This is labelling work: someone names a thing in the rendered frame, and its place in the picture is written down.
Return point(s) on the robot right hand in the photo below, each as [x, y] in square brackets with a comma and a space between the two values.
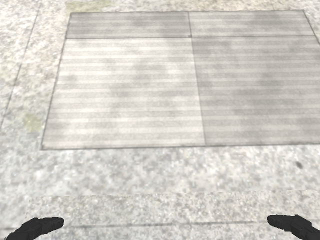
[297, 225]

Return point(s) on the robot left hand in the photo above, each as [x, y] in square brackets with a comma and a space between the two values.
[35, 227]

